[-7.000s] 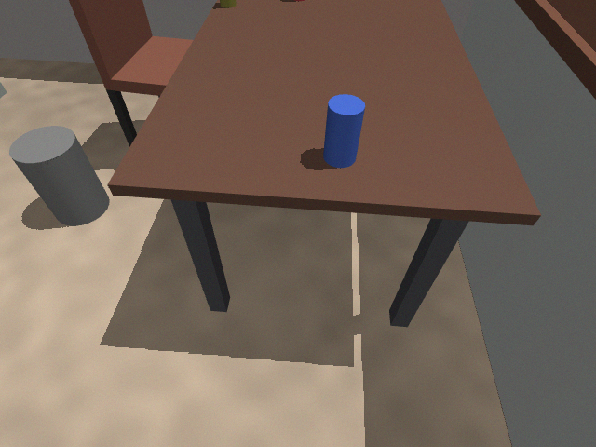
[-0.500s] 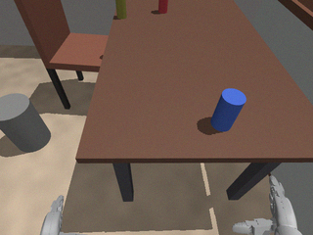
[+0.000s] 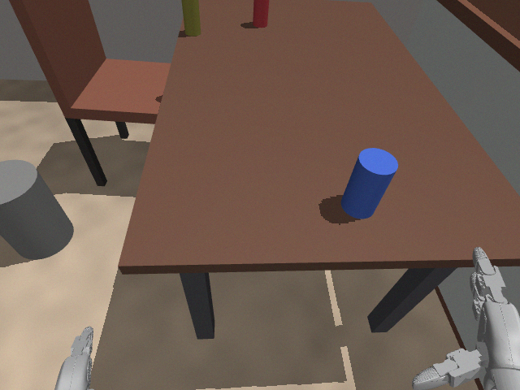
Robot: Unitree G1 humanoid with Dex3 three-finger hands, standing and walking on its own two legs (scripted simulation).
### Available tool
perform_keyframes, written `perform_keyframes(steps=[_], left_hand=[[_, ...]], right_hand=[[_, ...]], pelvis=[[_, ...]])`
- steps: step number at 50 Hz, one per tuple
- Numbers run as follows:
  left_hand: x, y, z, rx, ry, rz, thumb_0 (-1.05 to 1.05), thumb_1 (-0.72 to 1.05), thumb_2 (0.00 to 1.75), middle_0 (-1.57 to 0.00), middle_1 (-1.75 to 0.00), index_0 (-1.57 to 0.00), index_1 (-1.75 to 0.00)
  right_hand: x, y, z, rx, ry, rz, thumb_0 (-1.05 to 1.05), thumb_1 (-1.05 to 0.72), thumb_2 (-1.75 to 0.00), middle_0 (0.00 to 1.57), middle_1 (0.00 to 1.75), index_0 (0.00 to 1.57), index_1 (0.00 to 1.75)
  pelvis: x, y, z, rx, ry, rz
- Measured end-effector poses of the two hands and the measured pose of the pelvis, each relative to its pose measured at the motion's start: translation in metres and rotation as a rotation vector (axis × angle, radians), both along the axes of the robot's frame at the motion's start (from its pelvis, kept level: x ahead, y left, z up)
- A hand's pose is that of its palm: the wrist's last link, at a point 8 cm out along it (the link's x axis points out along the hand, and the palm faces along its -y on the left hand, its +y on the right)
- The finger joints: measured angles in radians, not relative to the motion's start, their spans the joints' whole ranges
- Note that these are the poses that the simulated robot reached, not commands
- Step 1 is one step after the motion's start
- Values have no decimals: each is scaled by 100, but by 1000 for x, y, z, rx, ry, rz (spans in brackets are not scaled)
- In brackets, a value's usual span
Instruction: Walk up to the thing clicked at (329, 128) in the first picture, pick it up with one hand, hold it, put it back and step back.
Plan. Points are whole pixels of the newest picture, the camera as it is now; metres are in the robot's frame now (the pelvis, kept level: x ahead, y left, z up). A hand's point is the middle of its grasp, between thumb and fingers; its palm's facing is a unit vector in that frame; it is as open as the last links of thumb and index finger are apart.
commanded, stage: rise first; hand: right
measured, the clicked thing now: (367, 184) +0.47 -0.23 +0.01
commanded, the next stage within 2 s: go down in 0.70 s
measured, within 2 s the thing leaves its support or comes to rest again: neither
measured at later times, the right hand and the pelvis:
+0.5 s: hand (467, 323) +0.17 -0.25 +0.09, palm faces +0.30 +0.86 -0.41, open 17.4 cm; pelvis -0.01 +0.00 +0.00, yaw +0 degrees
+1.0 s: hand (479, 314) +0.17 -0.25 +0.11, palm faces +0.34 +0.85 -0.40, open 17.3 cm; pelvis -0.01 +0.00 +0.00, yaw -1 degrees
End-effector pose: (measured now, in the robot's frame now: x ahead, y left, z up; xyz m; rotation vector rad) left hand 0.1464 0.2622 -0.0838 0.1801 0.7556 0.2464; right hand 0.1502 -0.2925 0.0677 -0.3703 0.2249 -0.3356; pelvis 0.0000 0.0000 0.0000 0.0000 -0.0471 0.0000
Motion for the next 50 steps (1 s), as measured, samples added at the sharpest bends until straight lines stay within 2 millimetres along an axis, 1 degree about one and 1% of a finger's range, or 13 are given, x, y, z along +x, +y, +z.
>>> perform_keyframes(steps=[8, 18, 26, 40, 46, 50], left_hand=[[1, 0, 3, -4, -27, -2, -1, -54, 4, -6, -5, -6, -6], [-6, -3, 1, -17, -27, -3, -1, -55, 5, -6, -6, -6, -6], [-10, -1, 0, -18, -34, 0, -1, -55, 5, -6, -6, -6, -6], [-13, 1, -6, -27, -16, 6, -1, -55, 7, -6, -6, -6, -7], [-7, 2, -1, -16, -43, -6, -1, -54, 6, -6, -6, -6, -6], [-3, 7, 4, -1, -65, 2, -1, -53, 5, -6, -6, -6, -6]], right_hand=[[-6, 2, 17, -25, -67, 19, -1, 53, -4, 5, 5, 5, 5], [-12, 3, 34, -59, -136, 45, -1, 52, -4, 5, 5, 5, 5], [-15, 4, 46, -88, -179, 62, -1, 52, -4, 6, 6, 5, 5], [-17, 6, 60, -127, -223, 80, -1, 53, -5, 6, 6, 6, 6], [-18, 8, 65, -139, -270, 87, -1, 50, -6, 5, 6, 6, 6], [-14, 1, 64, -121, -298, 66, -1, 50, -6, 5, 6, 6, 6]], pelvis=[[-3, 0, 0, -1, -9, -4], [-9, -1, 0, -1, -18, -5], [-13, -1, 0, -1, -20, -5], [-16, 1, -1, -2, -17, -6], [-14, 3, -1, -2, -10, -8], [-13, 4, -2, -2, -13, -10]])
